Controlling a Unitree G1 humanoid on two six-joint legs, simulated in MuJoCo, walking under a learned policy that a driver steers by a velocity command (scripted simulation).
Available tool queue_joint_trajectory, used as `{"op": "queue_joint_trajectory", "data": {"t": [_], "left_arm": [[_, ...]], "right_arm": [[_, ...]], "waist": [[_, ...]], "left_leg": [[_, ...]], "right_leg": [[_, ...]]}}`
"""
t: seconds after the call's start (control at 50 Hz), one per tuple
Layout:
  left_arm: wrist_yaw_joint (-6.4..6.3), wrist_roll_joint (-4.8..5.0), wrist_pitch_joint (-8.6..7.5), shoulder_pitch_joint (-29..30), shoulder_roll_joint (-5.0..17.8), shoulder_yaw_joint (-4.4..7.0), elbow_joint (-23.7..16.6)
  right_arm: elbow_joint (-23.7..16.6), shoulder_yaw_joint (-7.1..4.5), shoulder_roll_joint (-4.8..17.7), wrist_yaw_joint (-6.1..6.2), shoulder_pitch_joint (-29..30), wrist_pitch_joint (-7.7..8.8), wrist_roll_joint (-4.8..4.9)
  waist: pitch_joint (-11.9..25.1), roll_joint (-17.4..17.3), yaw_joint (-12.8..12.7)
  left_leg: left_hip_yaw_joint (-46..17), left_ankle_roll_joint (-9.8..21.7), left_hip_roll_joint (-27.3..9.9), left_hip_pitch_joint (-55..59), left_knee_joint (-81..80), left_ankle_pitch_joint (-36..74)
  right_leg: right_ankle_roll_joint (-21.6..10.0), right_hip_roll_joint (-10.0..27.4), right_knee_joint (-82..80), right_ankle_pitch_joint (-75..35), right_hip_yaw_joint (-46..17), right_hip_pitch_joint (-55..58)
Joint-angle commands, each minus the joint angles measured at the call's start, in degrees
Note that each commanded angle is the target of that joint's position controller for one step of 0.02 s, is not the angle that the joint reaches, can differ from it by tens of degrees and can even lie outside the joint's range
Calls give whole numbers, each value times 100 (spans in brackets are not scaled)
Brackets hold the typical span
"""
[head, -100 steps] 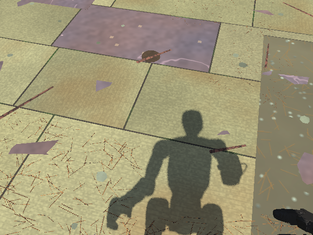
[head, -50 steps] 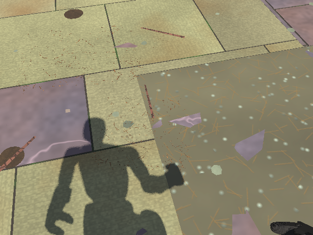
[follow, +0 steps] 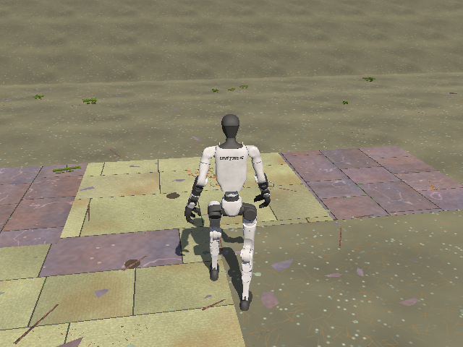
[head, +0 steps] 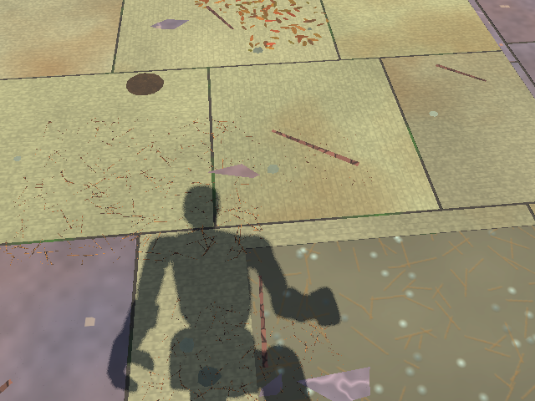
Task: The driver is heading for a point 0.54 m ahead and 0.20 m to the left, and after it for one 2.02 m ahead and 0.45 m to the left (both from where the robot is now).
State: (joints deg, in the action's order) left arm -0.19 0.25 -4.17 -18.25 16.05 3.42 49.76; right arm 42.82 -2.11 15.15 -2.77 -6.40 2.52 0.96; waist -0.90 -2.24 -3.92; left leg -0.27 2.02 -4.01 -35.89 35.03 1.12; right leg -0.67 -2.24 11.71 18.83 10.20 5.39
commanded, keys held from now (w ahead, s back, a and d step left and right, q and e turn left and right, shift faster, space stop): w+q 0.62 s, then q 0.38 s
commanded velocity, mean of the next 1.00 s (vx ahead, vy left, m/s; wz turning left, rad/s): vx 0.40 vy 0.00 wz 0.57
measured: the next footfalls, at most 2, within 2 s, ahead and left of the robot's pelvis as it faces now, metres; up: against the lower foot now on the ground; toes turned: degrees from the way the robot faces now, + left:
left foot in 0.08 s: +0.22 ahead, +0.11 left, +0.00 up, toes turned +4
right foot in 0.54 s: +0.52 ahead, -0.04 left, +0.00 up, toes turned +22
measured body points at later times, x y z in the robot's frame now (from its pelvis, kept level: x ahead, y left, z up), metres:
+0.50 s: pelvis +0.30 +0.03 +0.00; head +0.32 +0.05 +0.45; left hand +0.46 +0.32 -0.07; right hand +0.42 -0.25 -0.10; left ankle +0.18 +0.11 -0.73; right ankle +0.49 -0.06 -0.71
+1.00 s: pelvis +0.50 +0.10 -0.01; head +0.53 +0.13 +0.44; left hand +0.41 +0.39 -0.13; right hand +0.82 -0.01 -0.08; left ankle +0.54 +0.24 -0.73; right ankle +0.49 -0.06 -0.73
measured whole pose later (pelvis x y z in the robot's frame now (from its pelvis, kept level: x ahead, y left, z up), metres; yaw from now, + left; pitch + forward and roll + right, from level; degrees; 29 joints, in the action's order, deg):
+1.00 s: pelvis +0.50 +0.10 -0.01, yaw +35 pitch +2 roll -2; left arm -0.9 1.9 -1.9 -11.7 17.8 4.5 47.6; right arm 32.5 -4.4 17.2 -2.2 -7.1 -0.9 0.5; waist -3.8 -1.3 -3.0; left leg 0.9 3.2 -1.4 -26.7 31.0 -3.3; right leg 1.1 2.4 28.7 22.9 12.1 -5.6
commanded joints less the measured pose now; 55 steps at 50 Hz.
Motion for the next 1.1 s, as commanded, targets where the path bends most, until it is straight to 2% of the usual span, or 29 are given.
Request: {"op": "queue_joint_trajectory", "data": {"t": [0.02, 0.06, 0.08, 0.1, 0.12, 0.14, 0.16, 0.18, 0.2, 0.26, 0.36, 0.46, 0.52, 0.54, 0.56, 0.58, 0.6, 0.64, 0.66, 0.74, 0.84, 0.92, 0.98, 1.0, 1.02, 1.04, 1.06, 1.08, 1.1], "left_arm": [[-96, 56, 105, 70, 1128, 287, -222], [-178, 50, 215, 208, 1169, 289, -290], [-211, -38, 182, 114, 1009, 205, -410], [-73, -209, -1, -511, 134, -83, -666], [33, -6, -241, 55, 619, -8, -672], [92, 199, -379, 621, 873, 59, -867], [71, 154, -450, 795, 794, 27, -921], [32, 7, -452, 860, 808, 61, -891], [26, -53, -394, 772, 845, 101, -885], [19, -115, -208, 652, 642, 82, -917], [52, -95, -191, 1698, 350, -45, -1204], [133, 17, -276, 2049, 647, 58, -1371], [118, 8, -357, 1328, 854, 197, -1194], [80, -84, -387, 669, 1060, 280, -1105], [37, -189, -361, -80, 1522, 393, -1027], [94, -64, -278, -361, 1498, 415, -837], [90, 0, -252, -48, 986, 282, -962], [57, -83, -167, 537, 645, 156, -1014], [42, -123, -161, 738, 505, 108, -995], [21, -100, -188, 928, 717, 188, -823], [-98, -6, 20, 1067, 928, 249, -694], [-90, 135, 122, 942, 1121, 309, -565], [-104, 250, 187, 1044, 1140, 337, -584], [-81, 147, 177, 745, 972, 285, -555], [-31, -242, 158, 499, 448, 100, -766], [37, -182, 143, 383, 645, 53, -811], [66, 18, 182, 711, 1013, 146, -746], [48, 70, 230, 874, 952, 122, -765], [-4, 31, 294, 909, 824, 97, -662]], "right_arm": [[-648, -166, 547, -95, 402, 71, -5], [-392, -421, 955, -55, -876, 42, 9], [-209, -616, 1437, 55, -1827, -6, 25], [-234, -693, 1969, 91, -1760, 16, 86], [-344, -552, 1453, 98, -1954, 57, 54], [-338, -480, 1195, 117, -1742, 100, -7], [-397, -451, 1094, 132, -1397, 123, -6], [-484, -402, 932, 143, -1026, 117, -16], [-590, -352, 815, 166, -817, 118, -87], [-653, -379, 902, 231, -737, 122, -52], [-532, -457, 1116, 370, -1090, 54, 14], [-374, -459, 1047, 395, -1452, -16, 64], [-432, -431, 914, 400, -1299, -59, 26], [-504, -324, 632, 376, -1277, -44, -14], [-626, -211, 267, 373, -1800, -10, 14], [-723, -184, 432, 379, -2114, 28, 115], [-615, -312, 959, 382, -1786, 11, 142], [-754, -369, 1025, 379, -1016, -53, 22], [-785, -402, 963, 373, -943, -88, -5], [-931, -338, 554, 367, -992, -251, 3], [-1072, -275, 429, 206, -521, -264, -22], [-1301, -362, 603, 46, -148, -301, -31], [-1218, -538, 888, 47, -781, -317, -62], [-1114, -680, 1259, 153, -1284, -310, -74], [-1225, -763, 1874, 301, -1358, -323, -119], [-1429, -653, 1717, 253, -1226, -250, -206], [-1487, -538, 1292, 207, -926, -211, -158], [-1426, -433, 1002, 222, -640, -185, -90], [-1375, -344, 773, 236, -453, -192, -60]], "waist": [[-136, 616, 191], [616, 601, 917], [1217, 17, 1289], [1748, -1398, 629], [2265, -761, 1067], [1456, -521, 1144], [989, 13, 925], [618, 222, 699], [512, 101, 492], [323, 50, 292], [80, -147, 663], [99, -314, 737], [306, -484, 300], [885, -258, -18], [1765, 903, -23], [1993, 2187, 74], [1203, 1365, -38], [197, 683, 51], [-3, 720, 196], [71, 880, 443], [330, 780, 304], [278, 765, 236], [544, 619, 655], [866, 57, 836], [1273, -1537, 510], [2349, -1382, 591], [2062, -552, 750], [1564, -275, 623], [1294, 67, 517]], "left_leg": [[387, 280, 266, 75, -64, -810], [611, 599, 743, 1871, -339, -835], [-513, 958, 144, 3668, -471, -724], [-3748, 2107, -1294, 5690, -950, -1583], [-4681, 2196, -1492, 6053, -1655, -2152], [-3810, 1887, -1309, 5524, -1753, -1755], [-3162, 1692, -1070, 4710, -1756, -1216], [-2656, 1574, -870, 3905, -1841, -551], [-2381, 1556, -734, 3365, -1967, -37], [-1923, 1597, -550, 2545, -2213, 564], [-1343, 1142, -31, 1901, -2177, -71], [-2072, 929, -301, 2513, -1626, -781], [-2299, 707, -195, 2644, -861, -494], [-2002, 517, 107, 2291, 197, -586], [-1234, 104, 833, 745, 2095, -2069], [-940, -43, 825, -601, 3374, -3622], [-1071, -96, 472, -1005, 3883, -3171], [-769, -165, 144, -791, 3734, -2397], [-770, -201, 6, -546, 3493, -2236], [-397, -420, -61, -127, 2694, -2011], [-35, -370, -2, 514, 1019, -426], [116, -127, 113, 766, 211, -635], [393, 252, 518, 1801, -701, -564], [-39, 532, 388, 2887, -1035, 1013], [-2105, 1372, -1142, 4410, -585, 4075], [-3714, 2374, -1921, 4871, -1013, 2952], [-3011, 2092, -1677, 4491, -1153, 2464], [-2323, 1705, -1384, 3996, -1119, 2051], [-1961, 1414, -1142, 3501, -1183, 1632]], "right_leg": [[-640, 1823, 645, -4898, -217, 241], [-382, 1556, 2485, -5960, 65, -173], [-149, 1303, 4206, -4436, 92, -1513], [229, 26, 6195, 1010, -374, -4198], [138, 13, 6794, 1455, -1560, -4897], [-3, 311, 6690, 935, -1613, -5301], [-59, 559, 6212, 460, -1572, -5141], [-11, 713, 5685, 220, -1531, -4800], [37, 813, 5452, 60, -1565, -4379], [310, 802, 4696, -171, -1405, -4028], [502, 401, 2514, -2137, -1253, -3460], [341, 252, 1689, -2105, -1537, -3147], [15, 246, 1338, -1589, -1411, -2184], [-270, 754, 1417, -1449, -1798, -1014], [-954, 2027, 1303, -758, -3616, 1026], [-1451, 2731, 687, 835, -5675, 1548], [-1243, 2527, 473, 1578, -5203, 917], [-950, 2041, 358, -56, -3538, -509], [-907, 1853, 318, -1138, -2954, -964], [-1065, 1699, 264, -4048, -1591, -1399], [-944, 1563, 291, -4120, -595, -1251], [-802, 1738, 728, -3916, -448, -848], [-498, 1555, 2136, -4422, -196, -884], [-150, 1155, 3296, -3576, -35, -1504], [305, 399, 5266, 1083, 45, -3411], [397, -70, 6508, 2271, -1197, -4126], [362, 271, 6650, 1822, -1503, -4286], [325, 499, 6346, 1438, -1434, -4343], [349, 694, 5844, 1233, -1433, -4189]]}}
